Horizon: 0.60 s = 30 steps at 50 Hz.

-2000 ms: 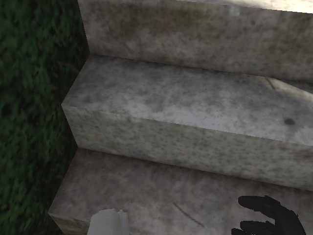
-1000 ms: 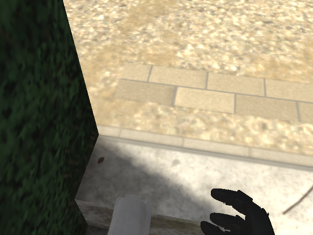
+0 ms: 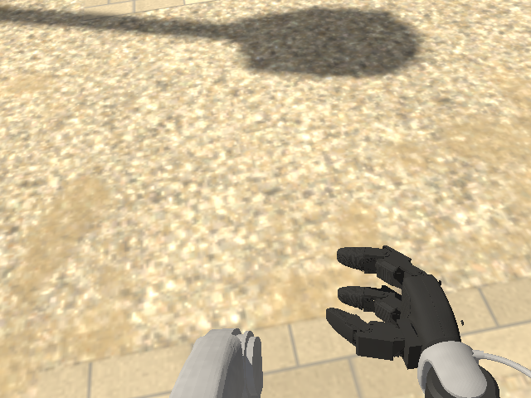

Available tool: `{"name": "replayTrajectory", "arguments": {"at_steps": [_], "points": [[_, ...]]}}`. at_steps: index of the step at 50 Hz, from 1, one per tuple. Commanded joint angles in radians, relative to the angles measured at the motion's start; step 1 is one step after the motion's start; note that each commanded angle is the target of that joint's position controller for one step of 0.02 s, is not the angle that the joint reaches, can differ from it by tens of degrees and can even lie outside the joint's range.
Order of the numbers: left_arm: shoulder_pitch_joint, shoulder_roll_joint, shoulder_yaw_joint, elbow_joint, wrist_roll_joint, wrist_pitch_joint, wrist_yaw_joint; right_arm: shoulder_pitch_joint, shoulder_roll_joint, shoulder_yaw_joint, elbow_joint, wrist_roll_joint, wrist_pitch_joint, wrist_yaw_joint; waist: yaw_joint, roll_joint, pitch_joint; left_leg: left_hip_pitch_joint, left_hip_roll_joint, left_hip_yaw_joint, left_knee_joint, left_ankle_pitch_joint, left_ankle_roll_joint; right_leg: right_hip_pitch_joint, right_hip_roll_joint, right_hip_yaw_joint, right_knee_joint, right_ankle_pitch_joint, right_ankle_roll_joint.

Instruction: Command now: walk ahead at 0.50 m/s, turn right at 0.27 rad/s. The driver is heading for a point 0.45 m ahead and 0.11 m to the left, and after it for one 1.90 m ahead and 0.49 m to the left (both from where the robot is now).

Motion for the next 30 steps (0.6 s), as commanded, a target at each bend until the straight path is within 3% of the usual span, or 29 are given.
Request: {"name": "replayTrajectory", "arguments": {"at_steps": [1,2,3,4,5,6,7,8,9,10,11,12,13,15,16,18,19,20,21,22,23,25,26,27,28,29,30], "points": [[-0.198,0.243,0.036,-0.167,-0.045,-0.042,0.028,0.078,-0.127,-0.038,-0.031,0.027,0.005,-0.005,-0.169,-0.046,-0.091,0.849,-0.075,0.102,-0.573,0.07,0.012,-0.436,-0.106,-0.132,-0.029,1.504,-0.119],[-0.135,0.304,0.057,-0.162,-0.054,-0.06,0.042,0.184,-0.129,-0.044,0.021,0.052,0.005,-0.011,-0.198,-0.095,-0.205,0.951,-0.115,0.075,-0.658,0.085,-0.005,-0.281,-0.156,-0.092,0.137,1.793,-0.105],[-0.152,0.381,0.087,-0.155,-0.042,-0.072,0.043,0.308,-0.163,-0.061,0.053,0.053,0.014,-0.023,-0.268,-0.195,-0.284,0.979,-0.125,-0.04,-0.768,-0.035,-0.008,-0.124,-0.193,-0.07,0.353,1.881,-0.097],[-0.182,0.396,0.104,-0.165,-0.035,-0.076,0.029,0.445,-0.243,-0.089,0.11,0.043,0.006,-0.017,-0.311,-0.201,-0.352,1.071,-0.17,-0.126,-0.945,-0.134,0.004,-0.069,-0.177,-0.072,0.608,1.829,-0.104],[-0.162,0.265,0.081,-0.198,-0.023,-0.093,0.016,0.53,-0.378,-0.133,0.156,-0.007,-0.004,-0.011,-0.307,0.05,-0.388,1.157,-0.022,-0.542,-1.171,-0.44,0.103,-0.202,-0.062,-0.003,1.056,1.324,-0.113],[-0.193,0.11,0.065,-0.251,0.009,-0.09,-0.046,0.444,-0.411,-0.15,0.221,0.018,0.012,-0.013,-0.216,0.395,-0.328,1.174,0.117,-1.135,-1.674,-0.525,0.233,-0.593,0.259,0.052,1.559,0.161,-0.053],[-0.198,0.038,0.057,-0.303,0.047,-0.086,-0.054,0.33,-0.346,-0.145,0.223,0.032,-0.011,-0.013,-0.127,0.262,-0.237,1.193,0.182,-1.293,-1.773,-0.492,0.21,-0.829,0.263,0.219,1.962,0.078,-0.045],[-0.311,0.017,0.033,-0.368,0.055,-0.086,-0.045,0.337,-0.274,-0.133,0.276,0.037,-0.039,-0.01,-0.104,0.073,-0.088,1.133,0.17,-1.165,-1.719,-0.346,0.161,-0.949,0.222,0.167,2.065,0.086,-0.065],[-0.387,-0.02,0.008,-0.409,0.057,-0.081,-0.032,0.407,-0.222,-0.127,0.369,0.017,-0.062,-0.009,-0.094,-0.032,0.027,1.097,0.146,-0.974,-1.632,-0.113,0.119,-1.024,0.212,0.165,2.068,0.047,-0.088],[-0.453,-0.035,-0.01,-0.437,0.047,-0.059,-0.02,0.477,-0.175,-0.123,0.439,-0.007,-0.082,-0.01,-0.094,-0.098,0.078,1.064,0.109,-0.763,-1.547,0.042,0.083,-1.086,0.209,0.171,2.072,0.005,-0.102],[-0.435,-0.055,-0.023,-0.435,0.027,-0.036,-0.009,0.503,-0.139,-0.115,0.472,-0.017,-0.097,-0.005,-0.066,-0.075,0.085,1.059,0.083,-0.618,-1.541,0.187,0.045,-1.096,0.207,0.16,2.042,-0.028,-0.103],[-0.375,-0.057,-0.028,-0.42,0.019,-0.012,0.0,0.509,-0.114,-0.111,0.483,-0.023,-0.112,0.002,-0.027,-0.065,0.08,1.06,0.084,-0.527,-1.539,0.337,0.025,-1.094,0.193,0.161,1.975,-0.038,-0.091],[-0.378,-0.034,-0.024,-0.417,0.016,0.009,0.011,0.524,-0.125,-0.113,0.481,-0.013,-0.128,0.006,-0.024,-0.038,0.085,1.062,0.08,-0.482,-1.578,0.402,0.011,-1.107,0.184,0.147,1.902,-0.067,-0.076],[-0.419,0.036,-0.014,-0.424,0.024,0.027,0.0,0.456,-0.171,-0.11,0.446,0.003,-0.136,0.002,0.002,-0.041,0.079,1.001,0.042,-0.375,-1.725,0.377,-0.009,-1.015,0.106,0.058,1.548,-0.017,-0.045],[-0.491,0.066,-0.012,-0.465,0.02,0.029,-0.008,0.476,-0.204,-0.111,0.427,0.007,-0.145,-0.004,-0.009,-0.003,0.098,0.96,0.049,-0.354,-1.806,0.518,0.006,-0.957,0.08,-0.011,1.395,0.047,-0.025],[-0.602,0.068,-0.015,-0.501,0.006,0.017,-0.023,0.547,-0.232,-0.113,0.425,0.028,-0.153,-0.016,-0.065,0.042,0.066,1.042,0.033,-0.315,-1.891,0.7,0.025,-0.852,0.037,-0.118,1.067,0.174,0.001],[-0.64,0.04,-0.022,-0.493,0.002,0.01,-0.028,0.592,-0.235,-0.116,0.421,0.035,-0.156,-0.015,-0.102,0.036,0.02,1.088,0.02,-0.294,-1.916,0.736,0.011,-0.759,0.051,-0.139,0.947,0.231,0.004],[-0.658,0.003,-0.032,-0.494,-0.004,0.007,-0.033,0.607,-0.263,-0.123,0.403,0.043,-0.157,-0.021,-0.119,0.075,-0.002,1.134,0.027,-0.287,-1.923,0.752,0.006,-0.678,0.061,-0.142,0.818,0.273,0.015],[-0.665,-0.008,-0.034,-0.49,-0.012,0.009,-0.036,0.63,-0.275,-0.127,0.403,0.041,-0.15,-0.025,-0.131,0.092,-0.009,1.212,0.027,-0.281,-1.917,0.79,0.008,-0.653,0.081,-0.143,0.725,0.27,0.021],[-0.68,-0.001,-0.03,-0.489,-0.013,0.011,-0.037,0.651,-0.289,-0.131,0.4,0.038,-0.144,-0.026,-0.139,0.115,-0.012,1.294,0.042,-0.287,-1.908,0.825,0.016,-0.651,0.097,-0.148,0.663,0.237,0.024],[-0.689,0.018,-0.025,-0.492,-0.005,0.015,-0.036,0.67,-0.308,-0.135,0.404,0.024,-0.133,-0.027,-0.143,0.124,-0.003,1.357,0.052,-0.296,-1.893,0.884,0.028,-0.653,0.104,-0.168,0.614,0.204,0.013],[-0.702,0.059,-0.005,-0.495,-0.001,0.009,-0.021,0.695,-0.296,-0.13,0.405,0.017,-0.127,-0.021,-0.14,0.161,-0.01,1.427,0.078,-0.314,-1.793,1.073,0.025,-0.591,0.131,-0.178,0.54,0.145,-0.003],[-0.693,0.082,0.003,-0.486,0.009,0.002,-0.01,0.713,-0.297,-0.128,0.417,0.026,-0.125,-0.023,-0.147,0.174,0.002,1.447,0.088,-0.326,-1.737,1.143,0.011,-0.562,0.143,-0.188,0.494,0.117,0.004],[-0.64,0.104,0.014,-0.472,0.013,-0.006,0.0,0.714,-0.303,-0.13,0.418,0.026,-0.123,-0.026,-0.121,0.181,-0.018,1.471,0.09,-0.344,-1.646,1.219,0.004,-0.504,0.158,-0.183,0.438,0.079,-0.004],[-0.541,0.133,0.025,-0.439,0.021,-0.022,0.007,0.689,-0.315,-0.137,0.403,0.036,-0.12,-0.029,-0.077,0.176,-0.067,1.435,0.079,-0.345,-1.52,1.165,-0.015,-0.361,0.139,-0.152,0.365,0.119,-0.026],[-0.412,0.17,0.041,-0.414,0.042,-0.033,0.017,0.661,-0.307,-0.139,0.375,0.038,-0.118,-0.03,-0.014,0.159,-0.142,1.288,0.061,-0.346,-1.355,0.974,-0.025,-0.147,0.042,-0.065,0.375,0.095,-0.057],[-0.264,0.243,0.052,-0.422,0.054,-0.037,0.032,0.676,-0.243,-0.124,0.319,0.025,-0.115,-0.032,0.014,-0.03,-0.3,1.133,0.018,-0.313,-1.102,0.498,-0.022,0.055,-0.243,0.2,0.433,0.11,-0.093]]}}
